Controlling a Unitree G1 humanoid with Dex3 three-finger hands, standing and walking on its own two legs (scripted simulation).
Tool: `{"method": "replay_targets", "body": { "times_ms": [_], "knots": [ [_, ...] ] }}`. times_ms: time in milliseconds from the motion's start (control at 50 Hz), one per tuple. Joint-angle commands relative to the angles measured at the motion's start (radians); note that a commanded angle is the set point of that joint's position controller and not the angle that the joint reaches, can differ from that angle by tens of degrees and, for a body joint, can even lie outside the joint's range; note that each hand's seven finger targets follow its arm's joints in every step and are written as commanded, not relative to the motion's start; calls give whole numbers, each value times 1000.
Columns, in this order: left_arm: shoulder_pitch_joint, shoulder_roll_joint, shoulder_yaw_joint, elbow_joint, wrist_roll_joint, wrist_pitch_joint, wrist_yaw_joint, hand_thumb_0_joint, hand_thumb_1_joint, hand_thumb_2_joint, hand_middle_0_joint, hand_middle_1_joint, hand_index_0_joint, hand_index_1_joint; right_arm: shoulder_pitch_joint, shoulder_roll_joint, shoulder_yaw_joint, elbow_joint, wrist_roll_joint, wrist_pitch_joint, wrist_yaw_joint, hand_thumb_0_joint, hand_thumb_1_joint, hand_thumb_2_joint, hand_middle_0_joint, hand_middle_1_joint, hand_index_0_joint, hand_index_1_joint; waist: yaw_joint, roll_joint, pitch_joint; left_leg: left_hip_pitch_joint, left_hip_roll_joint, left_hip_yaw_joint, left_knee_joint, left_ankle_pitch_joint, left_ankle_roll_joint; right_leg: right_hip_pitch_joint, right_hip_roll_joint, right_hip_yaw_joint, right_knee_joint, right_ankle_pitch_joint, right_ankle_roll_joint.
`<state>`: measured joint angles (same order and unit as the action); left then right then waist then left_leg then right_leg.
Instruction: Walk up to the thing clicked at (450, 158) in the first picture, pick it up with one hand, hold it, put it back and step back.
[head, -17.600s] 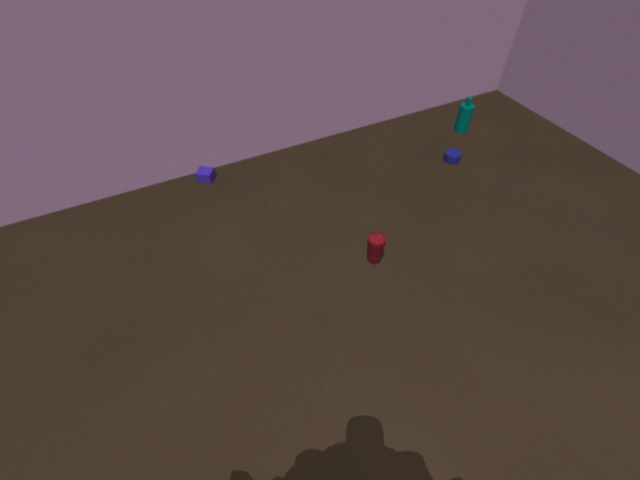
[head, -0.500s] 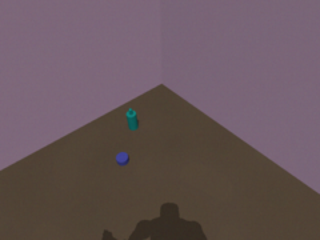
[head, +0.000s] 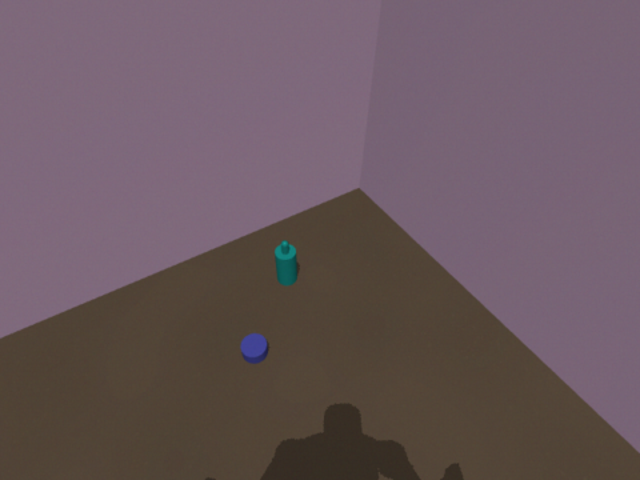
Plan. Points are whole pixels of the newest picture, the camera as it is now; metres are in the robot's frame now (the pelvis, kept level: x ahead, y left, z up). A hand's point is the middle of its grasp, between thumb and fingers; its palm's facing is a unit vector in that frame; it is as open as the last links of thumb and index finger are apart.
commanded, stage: walk up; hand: left
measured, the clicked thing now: (254, 348) +0.66 +0.27 -0.74
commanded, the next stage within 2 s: none
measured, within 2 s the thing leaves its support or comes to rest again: neither
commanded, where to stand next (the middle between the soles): +0.26 +0.01 m, yaw -1 degrees
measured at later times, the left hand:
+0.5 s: hand (154, 446) +0.20 +0.26 -0.13, palm faces -0.06 -0.89 -0.45, open 7.4 cm
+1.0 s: hand (165, 417) +0.25 +0.27 -0.16, palm faces -0.04 -0.94 -0.34, open 7.4 cm
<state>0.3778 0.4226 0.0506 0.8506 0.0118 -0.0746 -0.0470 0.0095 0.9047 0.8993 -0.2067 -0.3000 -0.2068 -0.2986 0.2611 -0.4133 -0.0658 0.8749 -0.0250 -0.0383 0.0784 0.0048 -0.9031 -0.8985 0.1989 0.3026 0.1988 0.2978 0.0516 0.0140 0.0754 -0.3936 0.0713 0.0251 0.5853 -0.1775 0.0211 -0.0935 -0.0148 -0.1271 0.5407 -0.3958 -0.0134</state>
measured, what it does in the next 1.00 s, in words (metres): walks ahead: right foot, then left foot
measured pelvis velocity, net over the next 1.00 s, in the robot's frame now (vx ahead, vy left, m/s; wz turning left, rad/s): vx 0.17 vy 0.01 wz -0.03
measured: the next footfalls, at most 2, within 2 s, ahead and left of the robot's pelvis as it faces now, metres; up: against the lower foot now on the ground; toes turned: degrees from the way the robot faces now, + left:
right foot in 0.44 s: +0.23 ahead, -0.14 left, +0.00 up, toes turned -3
left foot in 0.80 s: +0.25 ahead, +0.13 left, +0.00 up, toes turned +0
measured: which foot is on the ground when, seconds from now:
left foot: down 0.00-0.46, up 0.48-0.78, down 0.80-1.00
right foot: down 0.00-0.04, up 0.06-0.42, down 0.44-1.00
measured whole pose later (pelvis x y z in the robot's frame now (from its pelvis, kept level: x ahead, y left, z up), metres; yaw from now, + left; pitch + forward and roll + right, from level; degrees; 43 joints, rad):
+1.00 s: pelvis +0.17 +0.01 +0.00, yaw -2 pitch -3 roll -1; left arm 0.19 0.40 0.01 1.00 0.00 -0.03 0.00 0.01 0.91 0.90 -0.20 -0.30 -0.20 -0.30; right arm 0.18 -0.37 -0.02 1.01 -0.01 0.00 0.03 0.00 -0.90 -0.90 0.20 0.30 0.20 0.30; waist 0.01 -0.03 0.08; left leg -0.31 0.04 0.02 0.65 -0.29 -0.01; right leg -0.28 -0.03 -0.01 0.61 -0.27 0.02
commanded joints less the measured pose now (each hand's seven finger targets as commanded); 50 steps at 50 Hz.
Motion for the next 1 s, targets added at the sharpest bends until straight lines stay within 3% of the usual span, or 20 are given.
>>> {"method": "replay_targets", "body": {
  "times_ms": [0,20,40,80,140,260,380,400,420,440,460,480,540,600,760,800,820,840,900,980],
  "knots": [
    [1,184,44,-103,-5,-16,21,0,900,900,-200,-300,-200,-300,194,-247,-83,-35,-10,-58,-36,0,-900,-900,200,300,200,300,-142,153,-137,435,18,-89,-150,-144,76,-277,-129,85,302,357,-102],
    [44,97,23,-111,-16,-13,19,0,900,900,-200,-300,-200,-300,215,-325,-100,-54,-17,-63,-47,0,-900,-900,200,300,200,300,-121,371,-153,545,249,-473,-222,-184,146,-508,2,49,525,-71,-38],
    [53,194,50,-80,-14,3,35,0,900,900,-200,-300,-200,-300,189,-343,-105,-76,12,-61,-48,0,-900,-900,200,300,200,300,-124,224,-142,530,362,-687,-310,-270,251,-579,17,109,619,-174,-41],
    [-11,241,49,-67,-6,4,38,0,900,900,-200,-300,-200,-300,128,-294,-95,-93,29,-52,-53,0,-900,-900,200,300,200,300,-108,93,-47,375,328,-524,-307,-120,264,-560,-39,200,660,-107,-43],
    [32,196,50,-29,-18,14,19,0,900,900,-200,-300,-200,-300,75,-235,-61,-101,31,-64,-59,0,-900,-900,200,300,200,300,-56,97,5,214,196,-214,-294,120,165,-422,-69,203,540,16,-28],
    [-24,179,53,-38,-5,16,-4,0,900,900,-200,-300,-200,-300,37,-257,-68,-134,16,-55,-50,0,-900,-900,200,300,200,300,-71,171,30,158,177,-136,-350,-173,222,-394,-92,119,272,100,21],
    [38,150,51,21,0,-16,37,0,900,900,-200,-300,-200,-300,-12,-204,-38,-137,25,-16,-56,0,-900,-900,200,300,200,300,-5,68,-54,60,126,-46,-18,159,145,-60,-1,60,-24,316,8],
    [75,184,59,33,2,-26,47,0,900,900,-200,-300,-200,-300,8,-146,-17,-136,33,-11,-57,0,-900,-900,200,300,200,300,17,-44,-105,62,65,3,132,95,99,14,-26,98,-88,360,-7],
    [87,266,78,27,8,-32,56,0,900,900,-200,-300,-200,-300,45,-85,2,-145,40,-9,-59,0,-900,-900,200,300,200,300,15,-262,-147,-34,-29,60,330,-133,43,62,-199,353,-158,388,-57],
    [54,305,82,-7,3,-33,55,0,900,900,-200,-300,-200,-300,106,-93,3,-130,30,9,-60,0,-900,-900,200,300,200,300,-21,-257,-115,-136,-90,-6,414,-378,14,38,-369,643,-243,240,-141],
    [-11,332,86,-23,-5,-21,55,0,900,900,-200,-300,-200,-300,100,-189,-29,-108,21,21,-71,0,-900,-900,200,300,200,300,-17,-186,-72,-140,-48,-39,483,-418,18,-30,-407,670,-251,68,-241],
    [-25,325,86,-30,-5,-16,56,0,900,900,-200,-300,-200,-300,78,-219,-41,-90,16,23,-75,0,-900,-900,200,300,200,300,-15,-182,-43,-168,-28,-57,506,-426,19,-61,-398,677,-257,18,-265],
    [-73,267,62,-31,-4,-13,62,0,900,900,-200,-300,-200,-300,93,-204,-39,-41,28,30,-66,0,-900,-900,200,300,200,300,-37,-176,-41,-141,-2,-75,457,-280,8,-104,-266,427,-240,45,-184],
    [-90,248,54,-33,5,-10,63,0,900,900,-200,-300,-200,-300,91,-172,-30,-22,15,39,-59,0,-900,-900,200,300,200,300,-38,-189,-53,-69,-13,-43,364,-223,-5,-162,-215,315,-211,145,-171],
    [-202,213,30,-25,-4,32,57,0,900,900,-200,-300,-200,-300,44,-164,-33,57,9,25,-67,0,-900,-900,200,300,200,300,-65,-142,-57,239,-46,7,13,-90,1,-397,-211,268,-88,12,-129],
    [-195,150,5,-19,-11,42,55,0,900,900,-200,-300,-200,-300,31,-214,-39,55,-6,14,-75,0,-900,-900,200,300,200,300,-74,23,-48,238,62,-181,-167,-205,31,-451,-141,226,26,-65,-66],
    [-165,115,-6,-7,-24,46,54,0,900,900,-200,-300,-200,-300,-58,-257,-35,24,1,4,-75,0,-900,-900,200,300,200,300,-31,166,-46,119,203,-417,-310,-371,94,-384,-25,126,133,-87,-14],
    [-169,183,19,39,-19,50,63,0,900,900,-200,-300,-200,-300,-114,-288,-38,24,10,9,-70,0,-900,-900,200,300,200,300,-34,176,-8,-38,252,-441,-332,-423,159,-254,-19,127,228,-115,-10],
    [-125,173,15,100,-16,38,57,0,900,900,-200,-300,-200,-300,-186,-206,-6,28,10,13,-69,0,-900,-900,200,300,200,300,4,145,-9,-47,113,-215,-233,-250,89,-136,-22,120,65,53,-11],
    [-190,189,7,121,-12,22,66,0,900,900,-200,-300,-200,-300,-136,-169,9,64,25,7,-69,0,-900,-900,200,300,200,300,-35,120,-133,99,69,-144,-133,23,33,-67,-78,200,-46,287,-28]
  ]
}}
